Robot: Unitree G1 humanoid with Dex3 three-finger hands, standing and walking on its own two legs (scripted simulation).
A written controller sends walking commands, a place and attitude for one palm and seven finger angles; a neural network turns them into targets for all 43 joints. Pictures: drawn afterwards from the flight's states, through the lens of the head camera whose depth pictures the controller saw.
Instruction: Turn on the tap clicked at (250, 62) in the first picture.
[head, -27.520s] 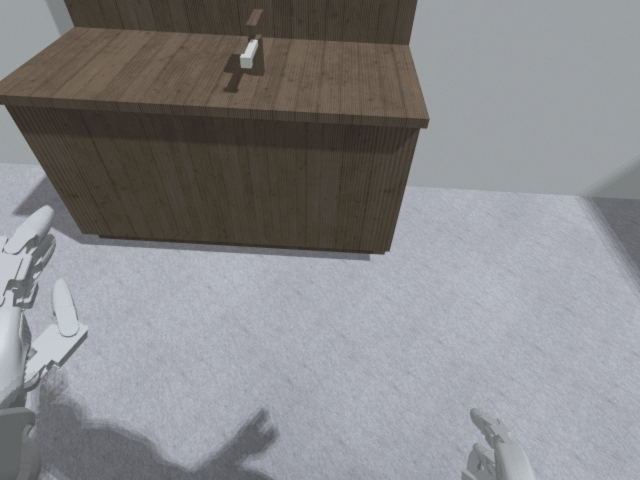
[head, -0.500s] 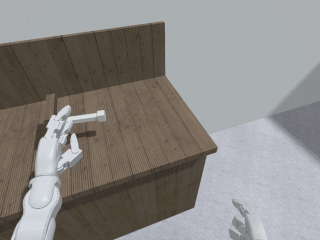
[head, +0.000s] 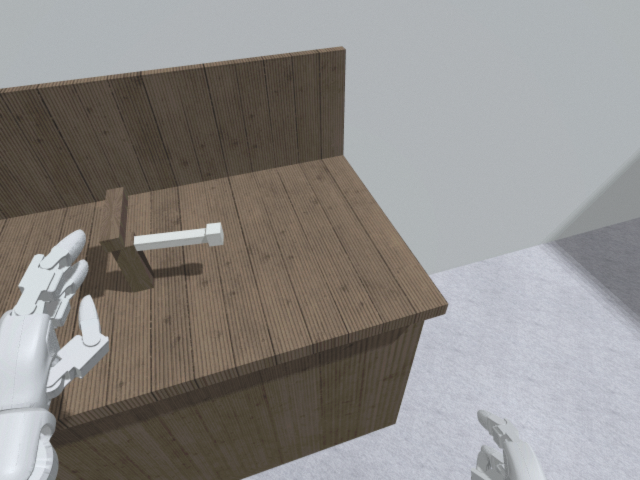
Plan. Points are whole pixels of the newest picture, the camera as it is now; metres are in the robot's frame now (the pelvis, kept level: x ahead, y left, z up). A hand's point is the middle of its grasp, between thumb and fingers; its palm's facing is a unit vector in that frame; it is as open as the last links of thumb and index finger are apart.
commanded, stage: draw the hand back beside the body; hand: left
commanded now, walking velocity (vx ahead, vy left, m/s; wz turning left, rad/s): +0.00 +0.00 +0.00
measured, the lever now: (215, 234) +0.49 +0.24 +0.03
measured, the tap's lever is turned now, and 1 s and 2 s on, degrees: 81 81 81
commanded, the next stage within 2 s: step back with the hand held close in 0.24 s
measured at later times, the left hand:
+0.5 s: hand (79, 329) +0.20 +0.25 +0.17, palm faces +0.43 -0.83 -0.37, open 7.4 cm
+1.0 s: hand (27, 391) +0.14 +0.28 +0.15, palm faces +0.39 -0.82 -0.43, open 7.4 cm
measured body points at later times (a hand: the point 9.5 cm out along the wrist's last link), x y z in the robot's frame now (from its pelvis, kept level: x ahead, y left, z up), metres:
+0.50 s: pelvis -0.01 +0.00 +0.00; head -0.03 -0.01 +0.45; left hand +0.17 +0.30 +0.19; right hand +0.18 -0.22 -0.08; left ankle +0.01 +0.11 -0.74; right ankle -0.04 -0.09 -0.74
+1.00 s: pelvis -0.07 +0.03 -0.01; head -0.05 +0.03 +0.44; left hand +0.12 +0.33 +0.17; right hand +0.11 -0.19 -0.09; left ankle +0.01 +0.11 -0.74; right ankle -0.04 -0.09 -0.74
